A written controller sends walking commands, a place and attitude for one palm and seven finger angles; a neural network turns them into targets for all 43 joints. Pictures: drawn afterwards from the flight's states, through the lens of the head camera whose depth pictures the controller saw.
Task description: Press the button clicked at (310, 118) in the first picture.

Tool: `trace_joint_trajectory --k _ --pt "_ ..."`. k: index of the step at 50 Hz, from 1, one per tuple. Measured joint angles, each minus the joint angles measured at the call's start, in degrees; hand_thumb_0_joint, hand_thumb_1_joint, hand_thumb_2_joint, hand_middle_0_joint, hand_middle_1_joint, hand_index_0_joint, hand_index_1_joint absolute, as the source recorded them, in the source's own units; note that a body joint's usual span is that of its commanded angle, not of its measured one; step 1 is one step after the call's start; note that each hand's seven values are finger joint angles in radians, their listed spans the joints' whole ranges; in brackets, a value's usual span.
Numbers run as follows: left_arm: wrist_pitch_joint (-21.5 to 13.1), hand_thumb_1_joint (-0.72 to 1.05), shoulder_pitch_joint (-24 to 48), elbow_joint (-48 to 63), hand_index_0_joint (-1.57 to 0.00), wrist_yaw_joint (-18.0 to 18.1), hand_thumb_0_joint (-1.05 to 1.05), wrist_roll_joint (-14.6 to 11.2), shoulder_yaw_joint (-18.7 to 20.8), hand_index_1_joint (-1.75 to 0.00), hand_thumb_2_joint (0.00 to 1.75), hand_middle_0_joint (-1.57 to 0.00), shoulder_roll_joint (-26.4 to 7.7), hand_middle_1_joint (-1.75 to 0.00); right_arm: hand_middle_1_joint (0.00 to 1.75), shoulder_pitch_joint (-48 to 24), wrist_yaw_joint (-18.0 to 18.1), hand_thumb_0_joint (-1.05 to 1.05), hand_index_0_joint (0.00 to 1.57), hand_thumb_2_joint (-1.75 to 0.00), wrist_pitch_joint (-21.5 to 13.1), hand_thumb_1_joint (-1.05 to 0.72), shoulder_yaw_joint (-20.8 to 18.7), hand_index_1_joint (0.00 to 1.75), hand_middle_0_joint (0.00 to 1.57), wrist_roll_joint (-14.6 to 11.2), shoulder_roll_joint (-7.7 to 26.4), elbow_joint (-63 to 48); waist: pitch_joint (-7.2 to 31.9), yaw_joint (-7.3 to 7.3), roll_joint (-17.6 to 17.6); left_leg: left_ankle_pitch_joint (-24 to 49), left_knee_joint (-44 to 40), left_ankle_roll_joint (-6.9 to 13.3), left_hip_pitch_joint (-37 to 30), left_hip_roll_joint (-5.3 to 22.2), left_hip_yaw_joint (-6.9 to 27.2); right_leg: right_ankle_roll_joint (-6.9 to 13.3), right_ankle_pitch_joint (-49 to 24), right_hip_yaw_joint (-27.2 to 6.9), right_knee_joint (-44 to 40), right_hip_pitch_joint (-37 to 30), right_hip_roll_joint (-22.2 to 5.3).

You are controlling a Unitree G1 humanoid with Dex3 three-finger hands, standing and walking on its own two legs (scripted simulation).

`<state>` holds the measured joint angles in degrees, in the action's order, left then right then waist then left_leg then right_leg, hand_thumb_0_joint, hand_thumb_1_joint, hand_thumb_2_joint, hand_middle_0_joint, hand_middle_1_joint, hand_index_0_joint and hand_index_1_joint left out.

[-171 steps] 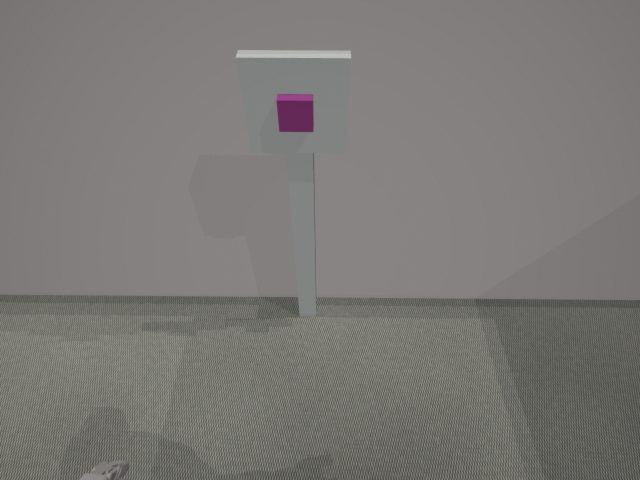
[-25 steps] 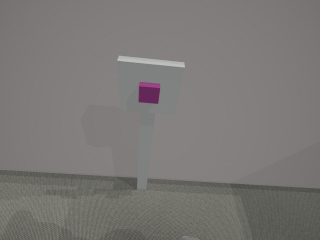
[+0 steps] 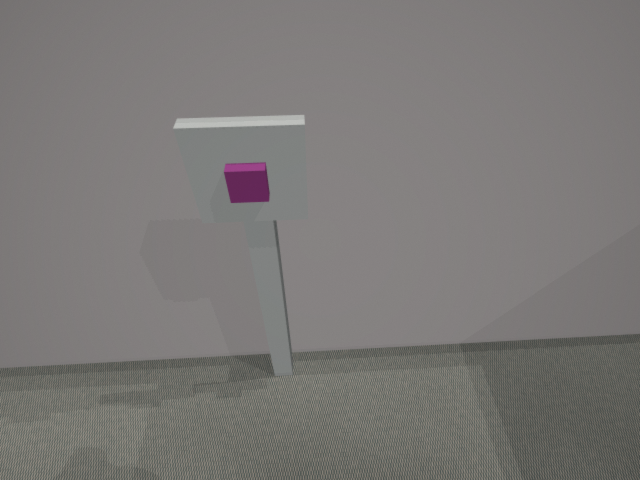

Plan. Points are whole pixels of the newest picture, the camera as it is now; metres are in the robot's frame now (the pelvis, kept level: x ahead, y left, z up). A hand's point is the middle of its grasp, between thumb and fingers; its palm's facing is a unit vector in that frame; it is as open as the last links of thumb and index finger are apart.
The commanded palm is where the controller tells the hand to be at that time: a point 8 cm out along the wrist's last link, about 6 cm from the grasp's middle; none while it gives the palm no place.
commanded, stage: come to a stop and stand still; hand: left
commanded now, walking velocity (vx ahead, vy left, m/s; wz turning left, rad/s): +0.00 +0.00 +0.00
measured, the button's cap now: (248, 181) +0.56 +0.14 +0.07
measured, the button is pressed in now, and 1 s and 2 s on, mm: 0 0 0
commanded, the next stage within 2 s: look again from close up in 0.44 s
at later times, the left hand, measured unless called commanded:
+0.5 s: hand out of the picture -0.03 +0.11 -0.18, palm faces +0.07 -0.99 -0.14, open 7.4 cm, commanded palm none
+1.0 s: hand out of the picture +0.04 +0.21 -0.18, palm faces +0.00 -0.98 -0.22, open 7.4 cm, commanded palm none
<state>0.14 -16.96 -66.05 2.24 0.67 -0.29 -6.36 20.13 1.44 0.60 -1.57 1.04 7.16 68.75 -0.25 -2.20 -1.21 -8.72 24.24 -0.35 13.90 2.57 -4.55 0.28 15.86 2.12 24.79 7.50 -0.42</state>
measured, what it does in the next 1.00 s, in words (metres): stands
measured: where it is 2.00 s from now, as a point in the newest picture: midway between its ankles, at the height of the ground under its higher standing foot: outside the picture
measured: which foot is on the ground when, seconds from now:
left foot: down 0.00-1.00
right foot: down 0.00-1.00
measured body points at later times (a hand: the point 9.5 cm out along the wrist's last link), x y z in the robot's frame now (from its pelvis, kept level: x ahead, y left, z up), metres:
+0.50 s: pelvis +0.01 -0.03 +0.00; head +0.02 -0.03 +0.45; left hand -0.04 +0.17 -0.16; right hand +0.00 -0.24 -0.17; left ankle +0.05 +0.12 -0.74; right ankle -0.03 -0.11 -0.74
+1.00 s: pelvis +0.01 +0.02 -0.01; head +0.01 +0.03 +0.44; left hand +0.04 +0.26 -0.16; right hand +0.05 -0.21 -0.16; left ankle +0.03 +0.11 -0.74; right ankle -0.03 -0.11 -0.74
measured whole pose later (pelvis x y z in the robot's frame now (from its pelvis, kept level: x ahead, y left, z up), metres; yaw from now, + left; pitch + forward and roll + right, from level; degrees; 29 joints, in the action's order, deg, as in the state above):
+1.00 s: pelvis +0.01 +0.02 -0.01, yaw -1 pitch -1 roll +0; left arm -0.2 -15.8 -59.6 1.9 1.0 -0.6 -11.7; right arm 15.1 1.0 -1.0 0.4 1.2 9.8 59.6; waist 0.1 0.1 0.9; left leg -15.2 29.9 2.5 14.3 -1.0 -3.6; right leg -1.1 18.9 0.9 28.9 9.4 -1.7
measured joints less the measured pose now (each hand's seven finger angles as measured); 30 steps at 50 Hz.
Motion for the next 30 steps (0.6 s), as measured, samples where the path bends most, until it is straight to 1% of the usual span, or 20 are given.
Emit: trace_joint_trajectory --k 4,10,18,27,28,30 --pt "-0.25 0.94 -0.68 0.16 -0.20 -0.20 0.02 -0.45 -0.04 -0.30 0.90 -0.20 -0.03 -0.30 0.30 -0.03 -0.09 0.00 0.19 -0.90 -0.13 -0.91 0.35 0.30 0.20 0.11 -0.89 -0.31 0.35 0.00 0.27 -0.26 0.61 -1.06 -0.04 1.13 0.58 1.12 0.30 0.44 0.34 -0.23 1.17" --pt "-0.55 0.92 -1.87 0.67 -0.19 -0.38 0.01 -0.61 -0.02 -0.30 0.90 -0.20 0.92 -0.30 0.30 -0.71 0.12 0.00 0.19 -0.90 -0.16 -0.91 0.45 0.30 0.20 0.09 -1.32 -0.78 -0.13 0.80 0.35 -0.47 1.08 -1.94 0.26 2.01 1.30 2.03 0.46 1.02 0.30 -0.32 2.13" --pt "-0.84 0.91 -3.54 0.16 -0.19 -0.38 0.00 -0.50 -0.01 -0.30 0.90 -0.20 1.96 -0.30 0.30 -2.40 0.57 0.00 0.19 -0.90 -0.55 -0.91 0.39 0.30 0.20 -0.10 -0.92 -1.30 -1.06 1.75 0.61 -0.57 0.37 -2.38 -0.32 2.26 1.48 2.35 0.45 1.16 -0.69 -1.05 2.45" --pt "-1.03 0.91 -4.05 -0.10 -0.19 -0.20 0.00 -0.35 0.05 -0.30 0.90 -0.20 1.46 -0.30 0.30 -4.44 0.90 0.01 0.19 -0.90 -0.61 -0.91 0.41 0.30 0.20 -0.17 -0.02 -1.76 -1.45 2.39 0.70 -1.00 -0.26 -2.35 -1.27 2.01 1.20 2.18 0.75 0.93 -1.40 -1.97 2.21" --pt "-1.49 0.91 -4.00 -0.04 -0.19 0.17 0.00 -0.05 -0.02 -0.30 0.90 -0.20 1.49 -0.30 0.30 -4.57 0.77 0.01 0.19 -0.90 -0.53 -0.92 0.51 0.30 0.20 -0.17 0.43 -2.08 -1.36 2.62 0.35 -1.41 1.90 -2.27 -0.11 2.29 1.24 2.01 0.65 0.93 -1.51 -1.69 2.39" --pt "-2.54 0.90 -4.35 0.99 -0.19 0.59 0.00 0.50 -0.18 -0.30 0.90 -0.20 1.61 -0.30 0.30 -4.85 0.15 0.01 0.19 -0.90 -0.16 -0.92 0.41 0.30 0.20 -0.14 1.61 -4.11 -1.48 2.69 -0.48 -5.66 8.26 -1.16 2.60 2.03 2.69 1.75 0.59 0.68 -0.84 -0.56 2.85"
